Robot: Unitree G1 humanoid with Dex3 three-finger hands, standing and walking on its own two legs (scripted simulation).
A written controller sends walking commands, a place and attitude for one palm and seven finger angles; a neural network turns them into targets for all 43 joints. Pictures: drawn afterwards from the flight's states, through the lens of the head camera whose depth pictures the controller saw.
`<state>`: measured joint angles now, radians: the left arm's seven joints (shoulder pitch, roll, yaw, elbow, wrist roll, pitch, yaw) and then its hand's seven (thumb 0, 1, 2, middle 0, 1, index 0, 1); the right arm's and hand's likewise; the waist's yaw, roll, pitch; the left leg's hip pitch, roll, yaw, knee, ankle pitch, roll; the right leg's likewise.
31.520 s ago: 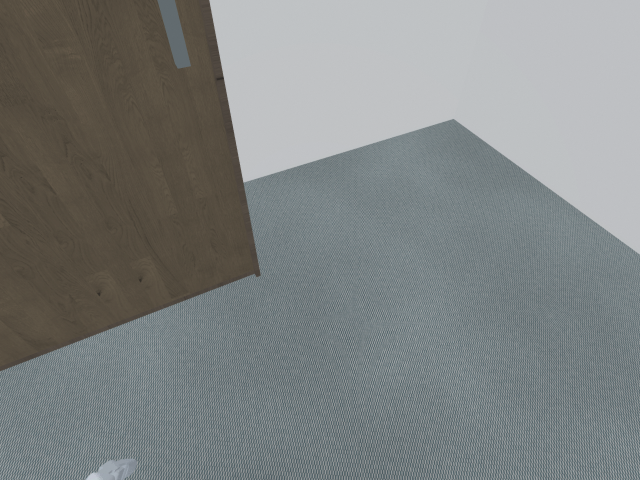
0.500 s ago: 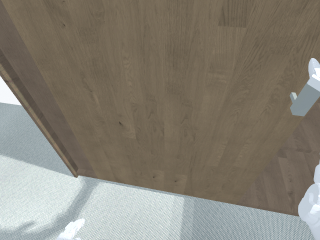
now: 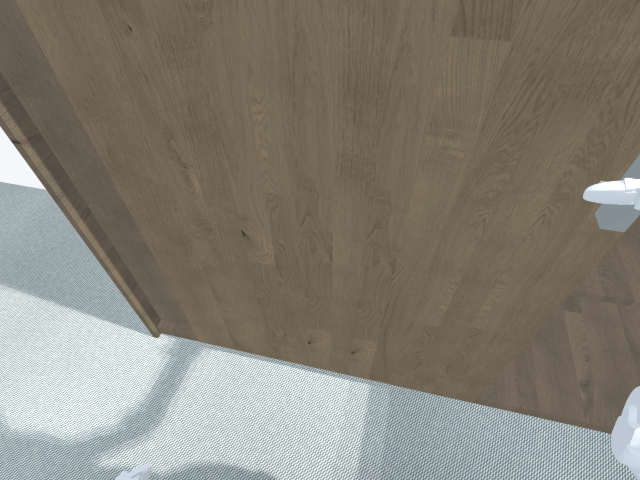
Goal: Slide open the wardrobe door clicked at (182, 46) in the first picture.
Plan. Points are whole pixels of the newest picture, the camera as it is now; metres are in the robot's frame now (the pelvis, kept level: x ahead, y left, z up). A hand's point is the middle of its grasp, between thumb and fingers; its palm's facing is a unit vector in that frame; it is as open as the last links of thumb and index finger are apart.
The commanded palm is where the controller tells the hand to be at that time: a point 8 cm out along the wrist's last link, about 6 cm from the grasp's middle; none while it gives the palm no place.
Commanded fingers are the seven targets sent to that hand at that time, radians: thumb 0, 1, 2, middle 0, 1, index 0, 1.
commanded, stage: slip the hand off the handle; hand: right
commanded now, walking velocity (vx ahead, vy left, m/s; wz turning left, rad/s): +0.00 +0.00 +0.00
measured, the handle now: out of the picture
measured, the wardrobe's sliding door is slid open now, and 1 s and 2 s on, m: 0.68 0.68 0.68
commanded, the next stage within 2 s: draw the hand back to the body in 1.36 s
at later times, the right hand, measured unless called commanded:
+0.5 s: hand out of the picture +0.41 -0.38 +0.23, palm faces +0.56 +0.81 -0.19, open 14.6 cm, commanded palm +0.37 -0.41 +0.22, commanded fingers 0.00 0.55 -0.20 0.25 1.15 0.25 1.15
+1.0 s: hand out of the picture +0.36 -0.39 +0.23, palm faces +0.53 +0.83 -0.17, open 14.7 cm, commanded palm +0.30 -0.42 +0.22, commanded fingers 0.00 0.55 -0.20 0.25 1.15 0.25 1.15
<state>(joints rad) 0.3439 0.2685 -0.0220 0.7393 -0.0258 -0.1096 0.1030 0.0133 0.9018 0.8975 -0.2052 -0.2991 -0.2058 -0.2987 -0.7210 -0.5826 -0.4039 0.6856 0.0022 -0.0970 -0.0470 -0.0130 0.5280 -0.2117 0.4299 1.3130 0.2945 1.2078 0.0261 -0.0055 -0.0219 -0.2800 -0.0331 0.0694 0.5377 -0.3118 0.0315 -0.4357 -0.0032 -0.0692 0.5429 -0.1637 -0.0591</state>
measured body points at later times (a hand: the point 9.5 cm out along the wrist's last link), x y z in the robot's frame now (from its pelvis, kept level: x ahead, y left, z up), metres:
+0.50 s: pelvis +0.01 +0.00 +0.00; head +0.03 -0.01 +0.45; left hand +0.12 +0.27 -0.10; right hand +0.37 -0.42 +0.24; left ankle -0.02 +0.10 -0.73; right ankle +0.07 -0.08 -0.73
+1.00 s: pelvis +0.02 -0.01 +0.00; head +0.04 -0.02 +0.45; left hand +0.13 +0.25 -0.10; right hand +0.33 -0.43 +0.24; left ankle -0.02 +0.10 -0.73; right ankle +0.07 -0.08 -0.73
